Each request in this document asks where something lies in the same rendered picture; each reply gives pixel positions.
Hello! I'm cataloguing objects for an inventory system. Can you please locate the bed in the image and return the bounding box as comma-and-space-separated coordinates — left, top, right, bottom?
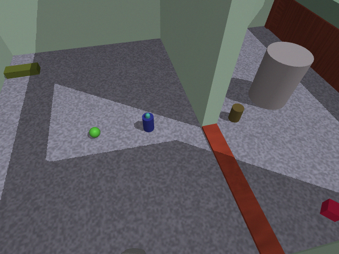
264, 0, 339, 92

